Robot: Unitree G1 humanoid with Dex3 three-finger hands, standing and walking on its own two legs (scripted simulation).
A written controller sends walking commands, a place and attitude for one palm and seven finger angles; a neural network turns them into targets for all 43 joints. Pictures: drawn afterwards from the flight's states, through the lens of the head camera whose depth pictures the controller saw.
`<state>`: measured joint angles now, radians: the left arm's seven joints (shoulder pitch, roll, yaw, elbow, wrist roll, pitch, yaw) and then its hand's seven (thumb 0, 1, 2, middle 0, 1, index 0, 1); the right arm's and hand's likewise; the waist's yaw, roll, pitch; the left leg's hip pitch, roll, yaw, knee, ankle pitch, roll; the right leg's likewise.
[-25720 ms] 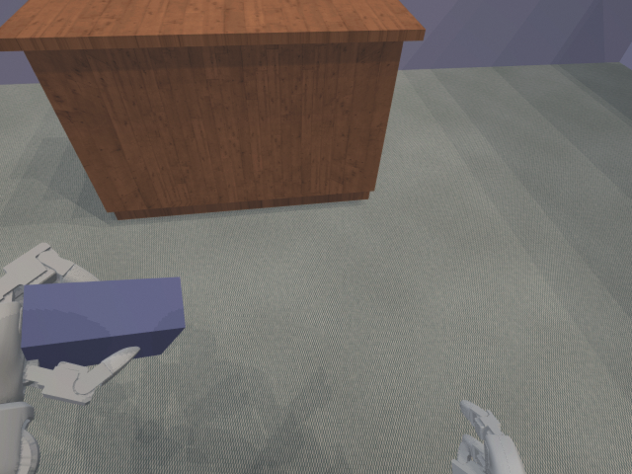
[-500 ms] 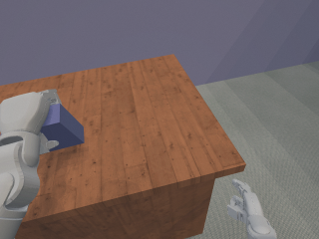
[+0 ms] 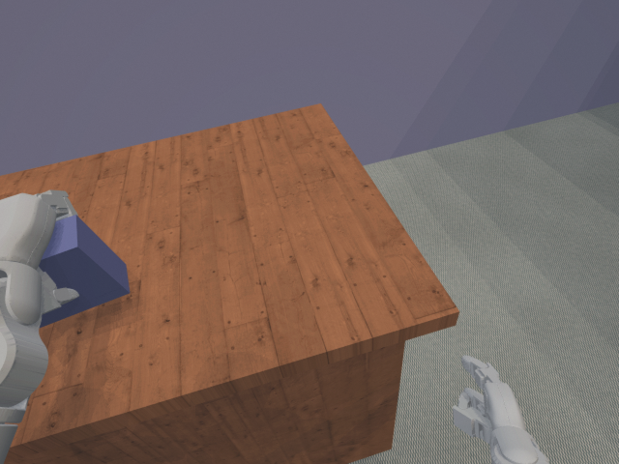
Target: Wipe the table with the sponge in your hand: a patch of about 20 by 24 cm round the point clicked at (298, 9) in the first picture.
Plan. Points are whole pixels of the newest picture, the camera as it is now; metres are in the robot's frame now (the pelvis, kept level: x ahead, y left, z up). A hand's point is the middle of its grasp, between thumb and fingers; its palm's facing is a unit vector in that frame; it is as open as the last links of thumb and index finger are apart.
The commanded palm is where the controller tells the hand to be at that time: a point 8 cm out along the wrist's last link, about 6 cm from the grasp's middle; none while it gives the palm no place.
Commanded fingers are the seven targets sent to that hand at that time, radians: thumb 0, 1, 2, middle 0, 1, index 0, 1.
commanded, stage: move the sponge above the wiping area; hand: left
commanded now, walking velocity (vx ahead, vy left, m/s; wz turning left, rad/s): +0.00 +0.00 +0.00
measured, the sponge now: (64, 282) +0.25 +0.35 +0.15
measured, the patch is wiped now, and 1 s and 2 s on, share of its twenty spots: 0.00 0.00 0.00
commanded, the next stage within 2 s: lower the sponge onto the table in 0.40 s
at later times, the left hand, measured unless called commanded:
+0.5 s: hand (52, 284) +0.23 +0.34 +0.17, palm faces +0.13 -0.06 -0.99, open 9.2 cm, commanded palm +0.19 +0.32 +0.23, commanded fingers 0.00 0.10 1.30 -1.20 -1.60 -1.20 -1.60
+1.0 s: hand (93, 310) +0.23 +0.31 +0.12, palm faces -0.03 -0.12 -0.99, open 9.2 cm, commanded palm +0.20 +0.31 +0.22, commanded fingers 0.00 0.10 1.30 -1.20 -1.60 -1.20 -1.60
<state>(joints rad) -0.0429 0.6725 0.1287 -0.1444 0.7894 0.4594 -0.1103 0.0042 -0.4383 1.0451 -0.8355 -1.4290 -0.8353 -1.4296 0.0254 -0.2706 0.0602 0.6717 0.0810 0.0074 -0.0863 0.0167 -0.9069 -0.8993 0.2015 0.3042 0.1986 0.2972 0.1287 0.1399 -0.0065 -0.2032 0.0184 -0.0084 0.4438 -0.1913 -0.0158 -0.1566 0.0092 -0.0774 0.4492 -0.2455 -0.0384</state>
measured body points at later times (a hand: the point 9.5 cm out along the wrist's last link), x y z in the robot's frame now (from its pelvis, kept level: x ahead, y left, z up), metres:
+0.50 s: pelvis +0.00 +0.01 +0.00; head -0.02 -0.05 +0.45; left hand +0.22 +0.34 +0.22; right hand +0.25 -0.19 -0.08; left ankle +0.03 +0.13 -0.74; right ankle +0.00 -0.09 -0.74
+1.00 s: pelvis -0.01 +0.02 +0.00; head -0.01 -0.04 +0.45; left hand +0.23 +0.31 +0.18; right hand +0.25 -0.18 -0.08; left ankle +0.03 +0.13 -0.74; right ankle +0.00 -0.09 -0.74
